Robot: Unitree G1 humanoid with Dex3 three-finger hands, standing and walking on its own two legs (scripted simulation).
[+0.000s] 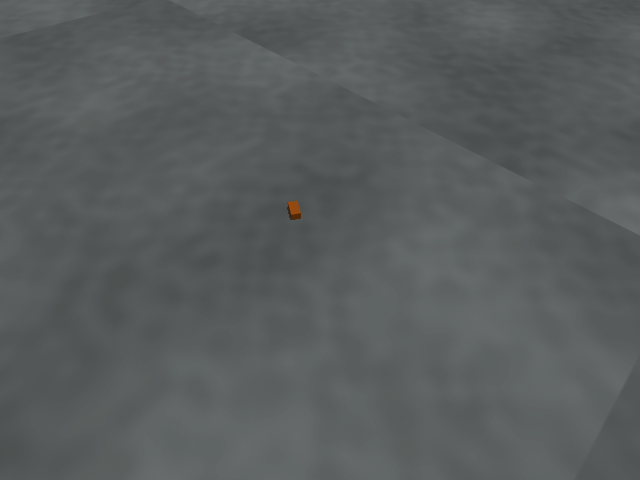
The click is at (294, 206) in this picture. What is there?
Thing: small brick
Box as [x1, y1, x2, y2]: [288, 201, 300, 219]
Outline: 288,202 288,208 291,219 300,218 300,212 297,201
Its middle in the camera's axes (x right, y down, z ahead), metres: -0.11 -0.15 +1.77
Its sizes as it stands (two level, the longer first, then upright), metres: 0.083 0.044 0.033
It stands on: the floor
